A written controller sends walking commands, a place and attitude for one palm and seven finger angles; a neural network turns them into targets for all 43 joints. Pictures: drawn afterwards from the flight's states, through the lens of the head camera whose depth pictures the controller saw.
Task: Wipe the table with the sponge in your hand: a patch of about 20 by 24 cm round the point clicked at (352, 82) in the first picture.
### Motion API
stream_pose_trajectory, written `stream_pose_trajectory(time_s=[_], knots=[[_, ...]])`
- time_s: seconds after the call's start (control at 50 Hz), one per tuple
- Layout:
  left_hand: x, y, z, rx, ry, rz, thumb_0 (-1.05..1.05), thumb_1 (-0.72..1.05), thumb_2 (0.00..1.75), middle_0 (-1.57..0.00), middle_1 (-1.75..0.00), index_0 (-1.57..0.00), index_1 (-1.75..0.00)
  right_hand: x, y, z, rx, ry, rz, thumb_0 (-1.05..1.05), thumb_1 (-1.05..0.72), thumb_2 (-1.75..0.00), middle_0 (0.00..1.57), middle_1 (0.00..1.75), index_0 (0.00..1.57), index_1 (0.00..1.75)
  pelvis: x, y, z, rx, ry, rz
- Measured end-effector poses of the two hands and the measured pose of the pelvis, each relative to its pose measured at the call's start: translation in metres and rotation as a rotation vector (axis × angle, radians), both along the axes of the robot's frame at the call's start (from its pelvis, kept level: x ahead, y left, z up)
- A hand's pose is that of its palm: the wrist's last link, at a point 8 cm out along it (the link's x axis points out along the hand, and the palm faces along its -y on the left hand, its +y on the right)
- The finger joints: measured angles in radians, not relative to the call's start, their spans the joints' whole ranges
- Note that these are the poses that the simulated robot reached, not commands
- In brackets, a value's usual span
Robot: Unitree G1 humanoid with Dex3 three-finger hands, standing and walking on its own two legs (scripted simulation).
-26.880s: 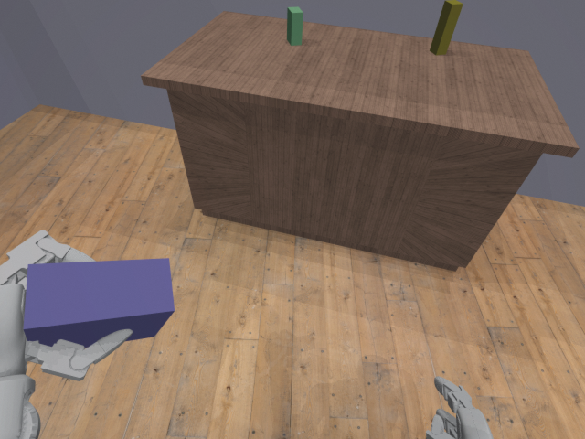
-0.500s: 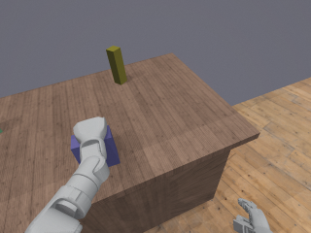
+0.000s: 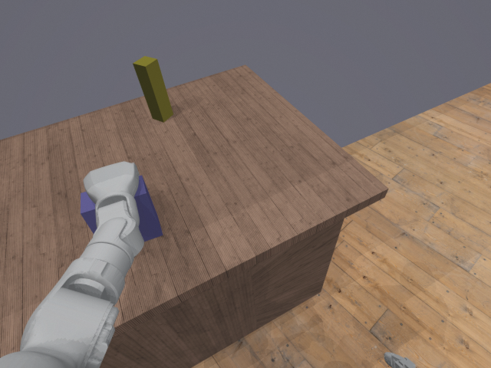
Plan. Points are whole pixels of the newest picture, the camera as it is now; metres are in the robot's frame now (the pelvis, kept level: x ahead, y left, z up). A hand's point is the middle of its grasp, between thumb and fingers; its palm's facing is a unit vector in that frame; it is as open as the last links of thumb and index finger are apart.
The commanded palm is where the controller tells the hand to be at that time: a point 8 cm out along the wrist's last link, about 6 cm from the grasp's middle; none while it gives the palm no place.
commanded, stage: wipe forward along the third lane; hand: left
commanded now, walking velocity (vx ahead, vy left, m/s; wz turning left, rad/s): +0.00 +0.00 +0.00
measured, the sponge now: (127, 222) +0.39 +0.25 +0.01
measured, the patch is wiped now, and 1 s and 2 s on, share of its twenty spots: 0.90 1.00 1.00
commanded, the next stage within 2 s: wipe back along the third lane in 0.72 s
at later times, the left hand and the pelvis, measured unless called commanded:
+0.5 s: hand (116, 183) +0.45 +0.28 +0.05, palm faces -0.11 +0.00 -0.99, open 9.6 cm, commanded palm +0.43 +0.28 +0.08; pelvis +0.01 +0.02 +0.00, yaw +0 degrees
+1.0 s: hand (108, 172) +0.48 +0.31 +0.05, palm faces -0.07 -0.02 -1.00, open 9.6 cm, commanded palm +0.45 +0.29 +0.08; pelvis +0.03 +0.06 +0.00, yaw -2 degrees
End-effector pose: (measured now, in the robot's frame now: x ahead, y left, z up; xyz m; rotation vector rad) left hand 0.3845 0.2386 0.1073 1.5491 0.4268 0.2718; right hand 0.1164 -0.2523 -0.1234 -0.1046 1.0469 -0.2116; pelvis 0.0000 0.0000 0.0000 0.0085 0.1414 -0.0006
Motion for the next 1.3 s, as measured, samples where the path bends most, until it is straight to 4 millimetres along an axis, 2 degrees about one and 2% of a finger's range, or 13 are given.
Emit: stream_pose_trajectory(time_s=[0.16,0.3,0.52,0.82,0.94,1.02,1.1,1.3], knots=[[0.014,0.009,0.000,0.003,0.006,0.001,0.00,-0.51,1.11,-0.79,-1.36,-0.81,-1.35,-0.011,-0.006,0.001,-0.021,0.020,-0.023,0.01,-0.91,-0.90,0.20,0.30,0.20,0.30,0.001,0.002,-0.001,-0.006,0.023,-0.004],[0.026,0.016,0.000,0.011,0.015,-0.002,0.00,-0.51,1.11,-0.79,-1.36,-0.81,-1.35,-0.016,-0.003,0.001,-0.031,0.041,-0.029,0.00,-0.91,-0.90,0.20,0.30,0.20,0.30,0.003,0.007,-0.001,-0.012,0.043,-0.001],[0.052,0.030,0.000,0.012,0.017,0.005,0.01,-0.51,1.11,-0.80,-1.36,-0.81,-1.35,-0.027,0.010,-0.001,-0.038,0.088,-0.041,0.00,-0.91,-0.90,0.20,0.30,0.20,0.30,0.008,0.020,-0.003,-0.023,0.083,-0.005],[0.086,0.054,0.000,0.009,0.025,0.002,0.01,-0.51,1.11,-0.80,-1.36,-0.81,-1.36,-0.051,0.032,0.002,-0.062,0.166,-0.079,0.00,-0.91,-0.90,0.21,0.30,0.20,0.30,0.017,0.048,-0.004,-0.041,0.127,-0.014],[0.087,0.059,-0.002,0.003,0.001,-0.015,0.00,-0.51,1.11,-0.79,-1.36,-0.81,-1.36,-0.055,0.046,0.001,-0.045,0.185,-0.089,0.00,-0.91,-0.90,0.20,0.30,0.20,0.30,0.022,0.059,-0.004,-0.046,0.134,-0.027],[0.081,0.060,-0.002,-0.005,-0.033,-0.026,0.00,-0.50,1.11,-0.79,-1.37,-0.80,-1.37,-0.048,0.057,0.002,-0.023,0.176,-0.082,0.00,-0.91,-0.90,0.20,0.30,0.20,0.30,0.027,0.066,-0.002,-0.048,0.119,-0.029],[0.075,0.058,-0.002,0.001,-0.060,-0.034,-0.01,-0.49,1.10,-0.77,-1.38,-0.78,-1.37,-0.031,0.069,0.003,-0.001,0.147,-0.061,0.00,-0.91,-0.90,0.20,0.30,0.20,0.30,0.031,0.071,-0.001,-0.050,0.099,-0.027],[0.054,0.053,0.000,-0.010,-0.084,-0.009,0.00,-0.46,1.08,-0.75,-1.38,-0.76,-1.38,0.046,0.093,0.016,0.040,0.008,0.033,0.00,-0.91,-0.90,0.20,0.30,0.20,0.30,0.041,0.081,0.004,-0.048,0.050,-0.019]])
